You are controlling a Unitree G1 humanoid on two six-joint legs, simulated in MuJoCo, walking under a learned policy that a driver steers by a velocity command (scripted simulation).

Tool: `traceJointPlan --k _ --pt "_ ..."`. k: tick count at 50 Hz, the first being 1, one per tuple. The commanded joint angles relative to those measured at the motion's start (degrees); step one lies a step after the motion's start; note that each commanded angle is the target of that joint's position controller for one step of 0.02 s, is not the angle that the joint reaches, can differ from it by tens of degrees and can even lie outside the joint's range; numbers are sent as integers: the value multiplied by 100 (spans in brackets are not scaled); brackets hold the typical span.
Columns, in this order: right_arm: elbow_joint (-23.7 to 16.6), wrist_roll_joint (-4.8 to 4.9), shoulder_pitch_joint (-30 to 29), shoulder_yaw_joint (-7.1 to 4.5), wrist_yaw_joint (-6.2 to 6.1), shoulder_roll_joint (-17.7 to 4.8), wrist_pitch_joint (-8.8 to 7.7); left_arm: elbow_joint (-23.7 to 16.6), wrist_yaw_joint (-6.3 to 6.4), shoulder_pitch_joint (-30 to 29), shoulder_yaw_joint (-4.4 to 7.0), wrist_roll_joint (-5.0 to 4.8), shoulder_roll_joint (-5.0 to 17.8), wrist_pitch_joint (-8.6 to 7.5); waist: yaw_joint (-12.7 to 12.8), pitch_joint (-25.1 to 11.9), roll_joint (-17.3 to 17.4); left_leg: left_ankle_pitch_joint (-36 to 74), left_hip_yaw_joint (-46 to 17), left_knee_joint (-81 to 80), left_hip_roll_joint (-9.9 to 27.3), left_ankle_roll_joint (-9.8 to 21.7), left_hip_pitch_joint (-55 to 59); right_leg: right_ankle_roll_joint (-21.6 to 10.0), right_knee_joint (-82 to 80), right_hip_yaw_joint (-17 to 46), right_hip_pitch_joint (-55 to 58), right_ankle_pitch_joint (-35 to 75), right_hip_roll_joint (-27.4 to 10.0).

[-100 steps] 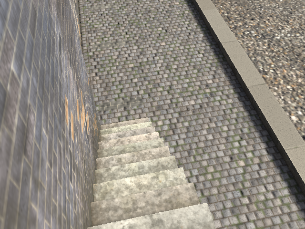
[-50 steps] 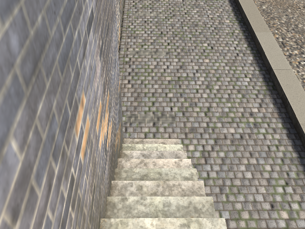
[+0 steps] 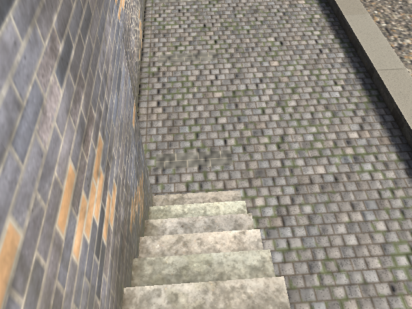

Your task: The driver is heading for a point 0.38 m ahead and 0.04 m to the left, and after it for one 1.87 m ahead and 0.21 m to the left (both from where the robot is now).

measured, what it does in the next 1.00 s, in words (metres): goes down: left foot 0.20 m lower, then right foot 0.19 m lower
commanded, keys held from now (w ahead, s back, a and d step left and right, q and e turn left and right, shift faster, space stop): w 0.30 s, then no key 0.70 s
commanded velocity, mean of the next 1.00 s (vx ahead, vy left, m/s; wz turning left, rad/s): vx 0.26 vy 0.00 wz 0.00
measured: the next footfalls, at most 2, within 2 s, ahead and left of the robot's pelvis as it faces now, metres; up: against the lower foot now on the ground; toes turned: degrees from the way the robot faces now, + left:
left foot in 0.20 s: +0.19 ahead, +0.16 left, -0.20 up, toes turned +1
right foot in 0.68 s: +0.48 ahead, -0.05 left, -0.39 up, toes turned -6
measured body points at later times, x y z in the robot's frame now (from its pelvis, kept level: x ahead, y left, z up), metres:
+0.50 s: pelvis +0.22 +0.08 -0.22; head +0.22 +0.07 +0.23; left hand +0.35 +0.32 -0.34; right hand +0.16 -0.12 -0.37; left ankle +0.15 +0.16 -0.88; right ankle +0.37 -0.04 -0.84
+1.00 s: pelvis +0.33 +0.04 -0.36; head +0.36 +0.04 +0.09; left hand +0.26 +0.29 -0.50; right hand +0.37 -0.18 -0.50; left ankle +0.34 +0.20 -0.79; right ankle +0.44 -0.04 -1.08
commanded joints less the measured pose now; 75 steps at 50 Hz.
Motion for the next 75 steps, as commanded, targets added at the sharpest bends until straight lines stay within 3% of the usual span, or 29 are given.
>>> traceJointPlan --k 1,6,7,8,10,11,12,13,17,21,25,29,30,31,34,36,38,42,48,56,59,64,65,66,67,68,70,73,75 --pt "-425 -19 -553 163 -70 -19 -115 -235 141 456 74 -71 849 -31 149 749 -393 21 111 -1448 168 -136 325 -1207 -856 1538 -36 932 -1332" --pt "-585 120 -923 264 -72 -201 -64 -837 16 -257 359 -102 1439 247 138 695 -690 -1527 886 -2784 -5 -276 2729 -916 187 1730 -820 956 -1312" --pt "-205 1380 -1506 -164 -690 -667 -179 -619 138 486 629 -515 1183 485 988 1043 86 -547 1196 -4448 83 -421 2102 -675 529 1123 870 1985 -720" --pt "-558 175 -887 280 -289 -304 -185 -1026 9 -249 394 -99 1567 497 126 667 -756 -2228 870 -4044 12 -241 3741 -696 1387 2020 -553 1470 -1198" --pt "667 55 2623 -427 -212 -1364 -281 -496 -645 398 508 79 1455 635 -1105 -407 980 -556 794 -3701 331 610 7299 -12 5059 1227 -2148 493 -404" --pt "988 946 2727 -490 -719 -1638 -176 -832 -68 -78 689 -622 547 741 -679 -765 745 3505 625 -1064 1388 166 8132 -58 6620 644 -3657 -2963 394" --pt "879 1197 3022 -534 -771 -1651 -95 -1157 123 93 610 -603 549 786 -627 -1355 613 4784 -586 -802 2179 669 8619 5 7262 941 -4530 -2387 340" --pt "761 127 2957 -560 -134 -2052 -307 -2009 -511 -861 535 -566 1056 413 -990 -1444 1976 406 -1303 -2195 1733 1398 8437 86 7796 282 -5971 -1348 -79" --pt "438 19 1098 72 -162 612 -512 -1852 -249 -1320 363 -259 605 372 120 708 -441 -3099 -560 -2673 1215 1311 3158 -329 3977 1415 -5246 3009 -1325" --pt "-422 227 -85 -94 -363 -797 -782 -1387 -700 -586 596 -274 823 312 671 -3 85 -1732 1005 -1736 59 525 -929 459 3626 47 -393 4930 -293" --pt "828 431 2925 82 -690 166 -662 -2205 -398 -3185 513 -258 968 242 -991 183 141 -2016 -1402 -282 1056 839 5263 501 511 1199 -5883 3758 -954" --pt "208 423 1416 47 -380 -24 -308 -1663 -552 -2595 354 -111 804 594 -338 527 -68 -4563 -719 -584 353 1072 1185 254 -715 537 -1334 6036 -574" --pt "115 1378 1326 -250 -987 -337 -40 -2009 -253 -3301 508 -813 594 762 -872 384 -633 -3809 -374 -661 421 711 2090 301 -2095 703 -509 5417 -495" --pt "279 429 1561 99 -539 117 -119 -1701 -500 -2699 307 -247 748 770 -520 1197 -143 -5031 -898 -98 426 844 1182 221 -2014 651 -858 6187 -781" --pt "395 492 1376 -62 -50 -228 -154 -1156 -382 -346 839 -534 1649 611 373 153 -650 -4007 -410 1881 -19 702 820 3 -3138 169 2424 5528 -528" --pt "291 552 2287 -158 138 -73 -222 -1275 -523 336 1141 -343 2393 558 276 -2435 -2176 -8695 968 7262 -1123 -224 -821 -1925 -1198 1300 5686 9978 -2400" --pt "-437 653 1236 -228 -320 -227 146 -1436 -541 -328 1160 -63 2263 598 319 -1459 -802 -7594 368 7309 -1142 -396 -1533 -1885 -1724 2062 3953 9074 -2587" --pt "-76 950 2918 156 -86 772 157 -1260 -430 -1253 544 -205 1242 398 -1167 733 -424 -5660 443 6385 -376 -698 537 -822 -3383 1562 -1709 3135 -2111" --pt "-1456 698 1128 105 -519 377 355 -1009 196 80 567 20 1417 170 239 -95 -539 -4034 -184 6717 -266 -874 -2255 -1462 -2805 2566 817 2733 -2239" --pt "-1789 779 985 82 -546 298 355 -1408 166 94 557 -254 1639 127 165 -100 -1131 -5017 724 7940 -238 -856 -1644 -888 -3040 2357 90 1989 -2075" --pt "-2532 1105 220 133 -602 -277 251 -2108 126 -507 910 -247 2601 76 64 -418 -885 -7868 1148 7671 -541 -735 -253 -1061 -3601 2363 -586 2431 -2277" --pt "-3016 1115 388 279 -336 103 136 -2558 116 -1137 1096 -451 2623 173 -390 -448 -1186 -8734 1540 3212 -847 -285 1583 -551 -4027 2117 -550 2513 -2434" --pt "-2932 1155 65 430 -96 414 14 -2908 -80 -1814 1070 -841 2583 383 -453 -160 -786 -9481 1874 355 -1226 -555 1120 -264 -3835 2092 57 1435 -2102" --pt "-2180 870 604 393 -49 537 -181 -3100 -354 -1479 899 -847 2195 584 -339 57 -460 -8301 174 -526 -1154 -328 1678 648 -2394 1617 -556 603 -1702" --pt "-2390 319 1008 -11 -227 -750 -201 -4088 -246 -2361 774 -781 1718 512 -1290 712 676 -7671 -5571 -2312 1334 1709 3048 1371 -956 2035 -4833 114 -200" --pt "-2296 117 1562 -29 -248 -1027 -263 -4087 -73 -3438 736 -840 1659 598 -2211 670 -131 -8232 -6711 -2346 1348 1867 3589 1128 -644 3960 -5890 702 288" --pt "-1963 148 1150 -35 -305 -774 -211 -4361 138 -3966 594 -605 1053 419 -1701 611 637 -6390 -4796 -2015 898 1520 4549 982 -502 4244 -6629 1311 825" --pt "-1916 441 -470 49 -23 -449 -169 -3283 -35 -1998 755 -641 1511 601 1 292 496 -5947 -1825 -1547 92 1357 1164 1026 1968 2484 -3822 2094 684" --pt "-1897 475 -935 46 -100 -327 -221 -3056 -190 -1632 815 -476 1610 988 120 -8 165 -5386 -1565 -1751 237 1282 555 1009 3595 2302 -3595 2773 744"
Keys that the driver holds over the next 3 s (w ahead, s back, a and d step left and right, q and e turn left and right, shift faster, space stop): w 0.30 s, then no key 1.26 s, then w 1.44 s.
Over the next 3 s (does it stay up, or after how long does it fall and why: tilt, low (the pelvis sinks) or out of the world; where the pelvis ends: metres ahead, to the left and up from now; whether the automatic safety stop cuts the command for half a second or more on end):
stays up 0.76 0.10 -0.60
